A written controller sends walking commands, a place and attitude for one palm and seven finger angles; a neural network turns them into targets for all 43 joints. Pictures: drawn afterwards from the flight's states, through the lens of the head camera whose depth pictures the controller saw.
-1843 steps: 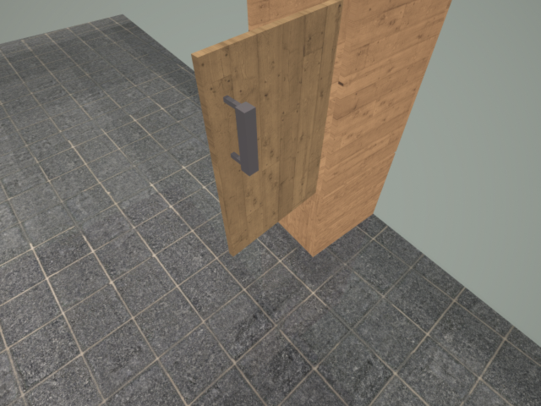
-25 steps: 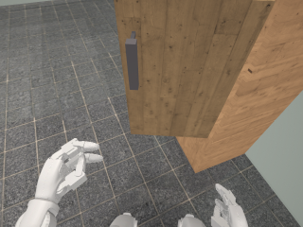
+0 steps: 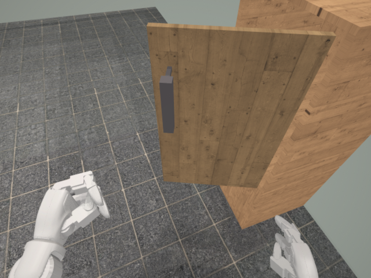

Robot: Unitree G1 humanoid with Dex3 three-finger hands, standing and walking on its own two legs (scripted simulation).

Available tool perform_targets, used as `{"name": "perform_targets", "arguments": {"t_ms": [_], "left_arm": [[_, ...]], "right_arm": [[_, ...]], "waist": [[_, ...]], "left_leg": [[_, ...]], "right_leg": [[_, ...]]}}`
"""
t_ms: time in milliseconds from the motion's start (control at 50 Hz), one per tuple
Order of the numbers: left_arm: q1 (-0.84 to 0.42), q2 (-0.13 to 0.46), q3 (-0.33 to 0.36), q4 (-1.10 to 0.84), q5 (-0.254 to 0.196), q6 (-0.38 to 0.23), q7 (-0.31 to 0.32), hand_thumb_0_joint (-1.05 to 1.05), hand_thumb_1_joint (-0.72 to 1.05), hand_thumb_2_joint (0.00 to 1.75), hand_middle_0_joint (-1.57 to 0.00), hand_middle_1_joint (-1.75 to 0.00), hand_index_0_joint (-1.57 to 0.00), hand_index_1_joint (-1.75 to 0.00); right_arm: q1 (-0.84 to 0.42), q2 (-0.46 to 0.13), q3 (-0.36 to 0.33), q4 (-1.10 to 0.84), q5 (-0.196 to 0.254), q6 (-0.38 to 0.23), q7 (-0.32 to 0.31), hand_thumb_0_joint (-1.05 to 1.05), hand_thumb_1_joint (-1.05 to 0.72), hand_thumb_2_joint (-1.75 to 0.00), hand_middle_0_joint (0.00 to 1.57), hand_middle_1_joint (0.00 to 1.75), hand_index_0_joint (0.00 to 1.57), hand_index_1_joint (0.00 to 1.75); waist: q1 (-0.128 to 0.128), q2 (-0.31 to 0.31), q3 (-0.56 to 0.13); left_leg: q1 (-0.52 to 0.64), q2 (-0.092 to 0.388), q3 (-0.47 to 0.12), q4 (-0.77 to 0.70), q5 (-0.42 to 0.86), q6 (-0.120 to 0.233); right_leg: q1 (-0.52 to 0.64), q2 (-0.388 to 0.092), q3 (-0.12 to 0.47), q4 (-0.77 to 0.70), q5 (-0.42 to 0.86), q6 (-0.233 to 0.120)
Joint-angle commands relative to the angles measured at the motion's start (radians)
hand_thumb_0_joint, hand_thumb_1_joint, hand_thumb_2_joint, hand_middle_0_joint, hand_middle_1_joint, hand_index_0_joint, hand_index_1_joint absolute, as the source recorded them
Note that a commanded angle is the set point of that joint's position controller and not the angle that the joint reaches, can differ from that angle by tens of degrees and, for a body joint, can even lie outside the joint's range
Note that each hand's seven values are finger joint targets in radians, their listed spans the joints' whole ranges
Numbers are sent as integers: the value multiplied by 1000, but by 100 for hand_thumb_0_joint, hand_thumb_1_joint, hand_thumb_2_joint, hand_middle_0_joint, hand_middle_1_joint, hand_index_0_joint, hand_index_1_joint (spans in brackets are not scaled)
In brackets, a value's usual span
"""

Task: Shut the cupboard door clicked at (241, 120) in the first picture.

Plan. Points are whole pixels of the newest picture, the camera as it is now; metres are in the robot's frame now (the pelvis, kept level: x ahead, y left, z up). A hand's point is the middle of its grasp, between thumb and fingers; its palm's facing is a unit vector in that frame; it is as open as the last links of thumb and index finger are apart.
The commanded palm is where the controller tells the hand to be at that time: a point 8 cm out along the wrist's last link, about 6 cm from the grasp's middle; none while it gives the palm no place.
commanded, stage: raise the hand and make a fist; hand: left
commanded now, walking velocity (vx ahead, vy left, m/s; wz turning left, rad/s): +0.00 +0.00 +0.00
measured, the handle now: (169, 100) +0.48 +0.09 +0.13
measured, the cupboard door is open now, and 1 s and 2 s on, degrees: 66 66 66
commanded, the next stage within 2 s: bring the fist close to the handle in 0.70 s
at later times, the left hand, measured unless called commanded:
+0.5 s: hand (101, 183) +0.25 +0.17 +0.13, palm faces +0.02 -1.00 -0.05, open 3.1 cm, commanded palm +0.21 +0.22 +0.14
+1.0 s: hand (115, 179) +0.25 +0.15 +0.14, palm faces +0.00 -1.00 -0.04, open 3.1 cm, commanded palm +0.24 +0.19 +0.14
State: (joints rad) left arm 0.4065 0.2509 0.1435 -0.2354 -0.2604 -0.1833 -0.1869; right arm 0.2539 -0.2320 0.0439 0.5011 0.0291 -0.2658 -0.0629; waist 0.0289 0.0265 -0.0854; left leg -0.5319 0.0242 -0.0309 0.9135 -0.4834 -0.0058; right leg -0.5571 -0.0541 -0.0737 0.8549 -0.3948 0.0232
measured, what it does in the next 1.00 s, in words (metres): stands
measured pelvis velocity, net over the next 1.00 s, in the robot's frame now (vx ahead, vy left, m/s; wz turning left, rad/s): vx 0.00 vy -0.01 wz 0.00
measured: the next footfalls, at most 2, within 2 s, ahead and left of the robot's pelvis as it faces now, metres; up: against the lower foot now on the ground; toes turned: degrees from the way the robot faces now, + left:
none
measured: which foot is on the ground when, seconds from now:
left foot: down 0.00-1.00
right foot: down 0.00-1.00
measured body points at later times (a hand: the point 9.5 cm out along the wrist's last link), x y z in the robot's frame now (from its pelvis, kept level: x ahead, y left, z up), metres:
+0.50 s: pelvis +0.01 -0.02 +0.02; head +0.01 -0.03 +0.47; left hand +0.24 +0.23 +0.14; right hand +0.18 -0.25 -0.05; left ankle -0.01 +0.12 -0.69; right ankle +0.02 -0.14 -0.69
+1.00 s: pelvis +0.00 -0.01 +0.02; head +0.00 -0.02 +0.47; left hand +0.25 +0.21 +0.14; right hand +0.18 -0.23 -0.05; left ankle -0.01 +0.12 -0.69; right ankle +0.02 -0.14 -0.69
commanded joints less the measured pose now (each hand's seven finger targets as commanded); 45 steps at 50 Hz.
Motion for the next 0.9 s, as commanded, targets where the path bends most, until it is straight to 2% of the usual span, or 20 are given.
{"name": "perform_targets", "arguments": {"t_ms": [0, 120, 200, 220, 280, 340, 360, 400, 420, 440, 500, 520, 540, 600, 620, 640, 720, 780, 820, 880], "left_arm": [[-107, 107, 80, -197, -24, -27, -16, 0, 90, 90, -130, -150, -130, -150], [-171, 147, 131, -182, -38, -3, -27, 0, 90, 90, -130, -150, -130, -150], [-214, 136, 125, -168, -47, 13, -38, 0, 90, 90, -130, -150, -130, -150], [-222, 155, 145, -160, -50, 17, -39, 0, 90, 90, -130, -150, -130, -150], [-251, 152, 144, -168, -52, 31, -45, 0, 90, 90, -130, -150, -130, -150], [-197, 126, 141, -112, -56, 47, -50, 0, 90, 90, -130, -150, -130, -150], [-197, 121, 138, -111, -56, 51, -50, 0, 90, 90, -130, -150, -130, -150], [-214, 125, 134, -136, -47, 47, -44, 0, 90, 90, -130, -150, -130, -150], [-213, 148, 154, -131, -45, 45, -37, 0, 90, 90, -130, -150, -130, -150], [-222, 130, 137, -139, -43, 41, -36, 0, 90, 90, -130, -150, -130, -150], [-234, 134, 147, -141, -38, 20, -22, 0, 90, 90, -130, -150, -130, -150], [-236, 152, 161, -138, -37, 13, -18, 0, 90, 90, -130, -150, -130, -150], [-250, 129, 139, -144, -34, 7, -20, 0, 90, 90, -130, -150, -130, -150], [-252, 128, 134, -138, -30, 1, -21, 0, 90, 90, -130, -150, -130, -150], [-245, 139, 142, -124, -30, 2, -22, 0, 90, 90, -130, -150, -130, -150], [-258, 121, 120, -131, -29, 2, -26, 0, 90, 90, -130, -150, -130, -150], [-260, 142, 133, -131, -25, 5, -22, 0, 90, 90, -130, -150, -130, -150], [-261, 128, 125, -138, -23, 6, -20, 0, 90, 90, -130, -150, -130, -150], [-357, 84, 59, -131, -17, 10, -15, 0, 90, 90, -130, -150, -130, -150], [-451, 46, -1, -114, 4, 18, 5, 0, 90, 90, -130, -150, -130, -150]], "right_arm": [[-36, -120, -44, -137, 9, -46, -11, 0, -90, -90, 20, 30, 20, 30], [-46, -119, -37, -114, 10, -52, -17, 0, -90, -90, 20, 30, 20, 30], [-59, -118, -35, -103, 16, -64, -20, 0, -90, -90, 20, 30, 20, 30], [-62, -120, -36, -101, 13, -65, -22, 0, -90, -90, 20, 30, 20, 30], [-72, -117, -36, -96, 18, -73, -24, 0, -90, -90, 20, 30, 20, 30], [-70, -116, -37, -90, 18, -73, -21, 0, -90, -90, 20, 30, 20, 30], [-71, -118, -40, -90, 20, -72, -21, 0, -90, -90, 20, 30, 20, 30], [-71, -118, -41, -92, 18, -74, -19, 0, -90, -90, 20, 30, 20, 30], [-69, -121, -42, -88, 15, -72, -20, 0, -90, -90, 20, 30, 20, 30], [-72, -117, -41, -91, 15, -72, -18, 0, -90, -90, 20, 30, 20, 30], [-72, -116, -43, -87, 14, -75, -18, 0, -90, -90, 20, 30, 20, 30], [-74, -120, -43, -81, 11, -73, -19, 0, -90, -90, 20, 30, 20, 30], [-78, -115, -42, -83, 12, -74, -17, 0, -90, -90, 20, 30, 20, 30], [-76, -115, -42, -78, 14, -78, -17, 0, -90, -90, 20, 30, 20, 30], [-78, -117, -41, -75, 11, -76, -18, 0, -90, -90, 20, 30, 20, 30], [-82, -116, -39, -76, 14, -76, -18, 0, -90, -90, 20, 30, 20, 30], [-85, -119, -38, -72, 14, -79, -20, 0, -90, -90, 20, 30, 20, 30], [-87, -116, -38, -73, 15, -83, -19, 0, -90, -90, 20, 30, 20, 30], [-88, -116, -32, -61, 15, -85, -22, 0, -90, -90, 20, 30, 20, 30], [-89, -116, -34, -51, 18, -93, -25, 0, -90, -90, 20, 30, 20, 30]], "waist": [[-9, 16, -107], [-6, 6, -120], [-5, 10, -109], [-4, -18, -106], [4, 2, -123], [11, -39, -103], [11, -31, -93], [10, -3, -99], [11, -27, -89], [10, -25, -88], [9, -19, -89], [10, -39, -76], [7, -18, -81], [6, 18, -87], [5, -6, -70], [0, -5, -63], [3, 7, -53], [2, 24, -64], [-22, -5, -30], [-33, -4, -27]], "left_leg": [[44, -32, 6, -207, 295, 11], [89, -33, 13, -231, 335, 16], [115, -36, 21, -255, 325, 17], [115, -35, 20, -257, 329, 19], [140, -39, 30, -274, 352, 21], [138, -39, 35, -285, 374, 19], [141, -40, 40, -288, 368, 18], [159, -40, 41, -297, 369, 18], [155, -39, 40, -295, 369, 20], [154, -41, 41, -302, 357, 20], [163, -41, 43, -308, 340, 18], [159, -38, 41, -305, 340, 20], [163, -40, 44, -309, 335, 19], [170, -41, 46, -313, 314, 16], [166, -38, 42, -312, 309, 19], [161, -39, 43, -316, 298, 19], [169, -35, 36, -326, 281, 18], [180, -35, 34, -332, 280, 16], [178, -32, 28, -330, 257, 18], [190, -30, 18, -340, 216, 19]], "right_leg": [[167, 57, -12, -132, 233, -35], [236, 51, 2, -176, 284, -32], [246, 47, 6, -209, 277, -27], [263, 44, 13, -219, 277, -25], [291, 38, 17, -233, 307, -24], [308, 37, 14, -242, 341, -21], [298, 39, 12, -245, 333, -20], [294, 40, 8, -245, 332, -21], [305, 39, 15, -252, 328, -21], [300, 38, 14, -255, 312, -20], [290, 40, 14, -259, 283, -20], [295, 41, 21, -265, 279, -21], [293, 40, 19, -263, 274, -22], [284, 40, 18, -267, 247, -23], [284, 41, 23, -273, 236, -23], [278, 40, 22, -278, 223, -23], [272, 45, 16, -280, 192, -26], [265, 47, 6, -273, 197, -26], [240, 48, 8, -282, 166, -22], [210, 49, 4, -283, 113, -22]]}}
